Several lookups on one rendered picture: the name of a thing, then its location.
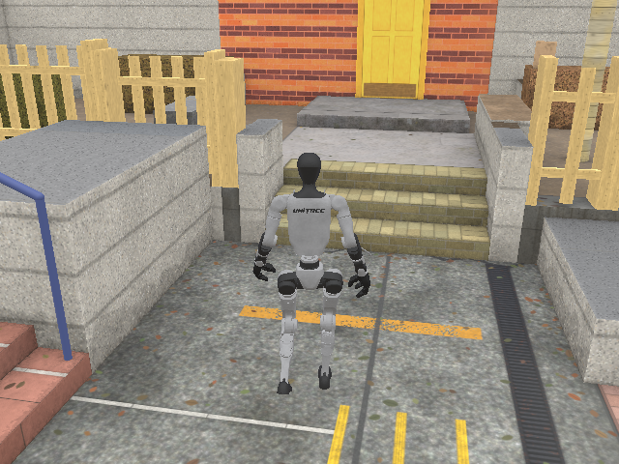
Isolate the robot left shin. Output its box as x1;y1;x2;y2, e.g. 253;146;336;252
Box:
280;318;295;384

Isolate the left robot forearm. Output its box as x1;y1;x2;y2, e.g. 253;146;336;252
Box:
254;232;272;267

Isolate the right robot hand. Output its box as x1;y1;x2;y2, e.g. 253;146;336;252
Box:
348;273;370;298

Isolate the robot right foot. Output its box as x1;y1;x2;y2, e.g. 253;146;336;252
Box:
318;365;332;390

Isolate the robot left upper arm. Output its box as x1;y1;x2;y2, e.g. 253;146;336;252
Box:
262;194;289;247

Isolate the left robot hand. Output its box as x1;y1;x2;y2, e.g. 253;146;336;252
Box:
253;263;276;281

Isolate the right robot forearm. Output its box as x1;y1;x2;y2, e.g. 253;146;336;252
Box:
347;233;368;276

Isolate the robot right upper arm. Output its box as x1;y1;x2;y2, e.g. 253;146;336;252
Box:
329;194;357;248

